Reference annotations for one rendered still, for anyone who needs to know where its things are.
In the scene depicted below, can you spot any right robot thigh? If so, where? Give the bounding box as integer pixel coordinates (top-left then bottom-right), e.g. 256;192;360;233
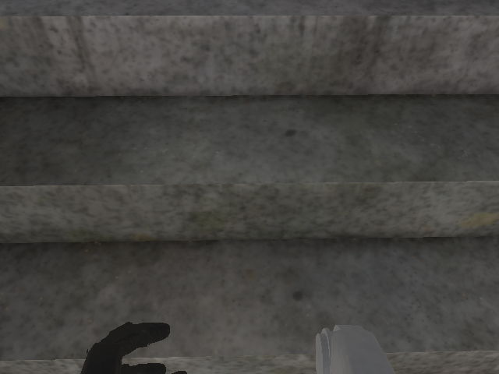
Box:
315;325;395;374

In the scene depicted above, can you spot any left robot hand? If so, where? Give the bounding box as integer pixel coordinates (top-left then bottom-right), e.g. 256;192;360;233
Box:
80;322;187;374

